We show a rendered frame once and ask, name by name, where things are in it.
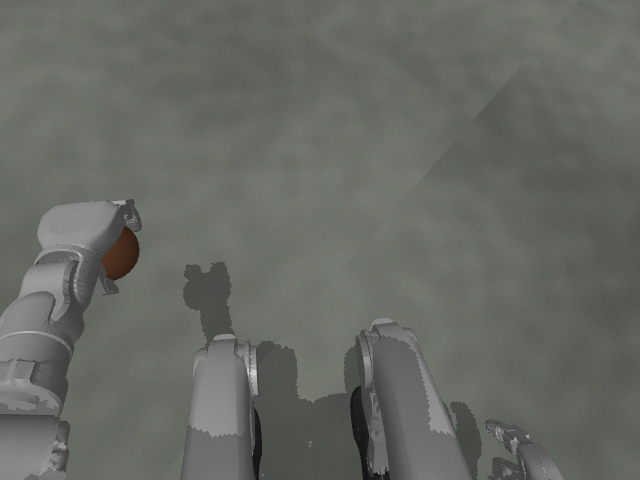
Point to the right robot foot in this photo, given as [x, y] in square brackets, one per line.
[361, 436]

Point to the right robot hand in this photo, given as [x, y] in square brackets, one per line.
[534, 462]

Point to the left robot hand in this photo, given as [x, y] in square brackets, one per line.
[92, 225]

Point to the ball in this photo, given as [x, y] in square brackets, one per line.
[121, 258]

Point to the left robot arm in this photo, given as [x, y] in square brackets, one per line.
[37, 336]

